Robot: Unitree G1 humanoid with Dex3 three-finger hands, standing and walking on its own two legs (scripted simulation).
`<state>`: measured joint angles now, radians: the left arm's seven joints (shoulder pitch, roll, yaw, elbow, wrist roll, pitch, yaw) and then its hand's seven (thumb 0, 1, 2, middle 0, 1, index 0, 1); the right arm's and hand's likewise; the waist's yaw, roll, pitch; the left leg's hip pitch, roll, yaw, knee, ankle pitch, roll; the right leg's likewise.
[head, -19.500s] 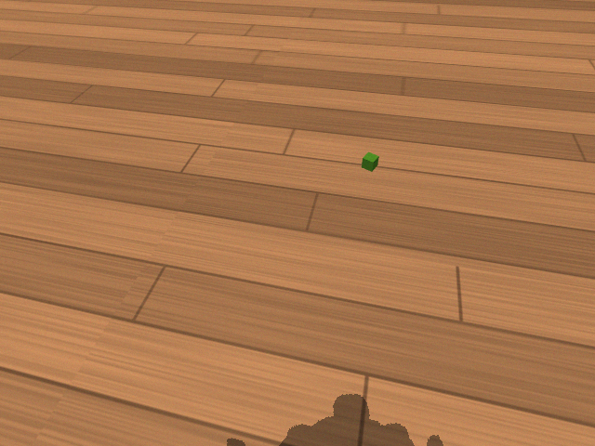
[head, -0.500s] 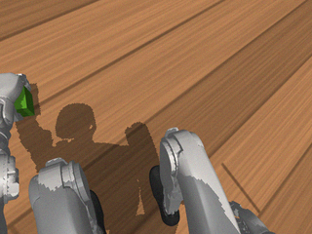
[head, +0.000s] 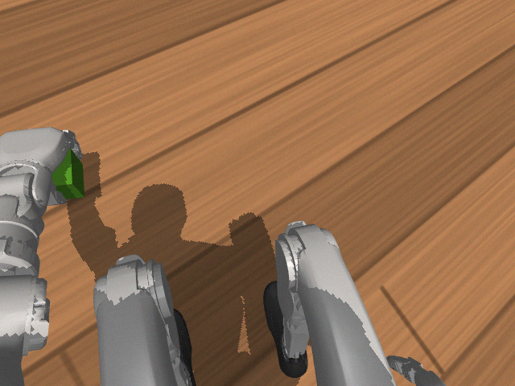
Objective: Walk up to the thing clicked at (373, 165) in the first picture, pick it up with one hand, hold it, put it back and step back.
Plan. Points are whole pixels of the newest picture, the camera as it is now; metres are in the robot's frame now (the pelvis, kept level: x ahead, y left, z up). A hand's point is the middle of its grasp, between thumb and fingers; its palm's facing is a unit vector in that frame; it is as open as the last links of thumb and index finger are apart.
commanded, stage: lift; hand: left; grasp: from above
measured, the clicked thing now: (56, 176) +0.47 +0.28 -0.17
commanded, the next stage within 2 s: hold in 1.38 s
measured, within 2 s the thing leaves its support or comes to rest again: neither
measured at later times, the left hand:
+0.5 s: hand out of the picture +0.39 +0.28 +0.04, palm faces -0.45 -0.08 -0.89, open 9.5 cm
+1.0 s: hand out of the picture +0.33 +0.26 +0.21, palm faces -0.48 -0.09 -0.88, open 9.5 cm
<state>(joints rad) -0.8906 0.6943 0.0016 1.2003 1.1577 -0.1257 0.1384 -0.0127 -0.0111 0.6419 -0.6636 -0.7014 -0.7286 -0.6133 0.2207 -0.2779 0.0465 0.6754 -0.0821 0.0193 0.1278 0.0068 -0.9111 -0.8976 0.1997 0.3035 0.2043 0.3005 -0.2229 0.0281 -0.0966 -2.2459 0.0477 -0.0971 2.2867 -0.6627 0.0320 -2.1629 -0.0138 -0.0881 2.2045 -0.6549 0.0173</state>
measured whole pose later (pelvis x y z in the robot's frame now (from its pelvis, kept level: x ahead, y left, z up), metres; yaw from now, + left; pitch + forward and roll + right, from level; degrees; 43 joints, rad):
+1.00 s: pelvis +0.03 +0.00 +0.30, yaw +6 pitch +17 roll -2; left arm -0.33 0.44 -0.18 0.83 1.03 -0.06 0.14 -0.02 -0.01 0.64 -0.66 -0.70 -0.73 -0.61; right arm 0.23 -0.24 -0.03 0.74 0.04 -0.01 -0.06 0.01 -0.91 -0.90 0.20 0.30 0.20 0.30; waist -0.07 0.03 -0.14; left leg -1.03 0.05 0.00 1.22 -0.48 0.01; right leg -1.00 -0.01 -0.03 1.17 -0.47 0.01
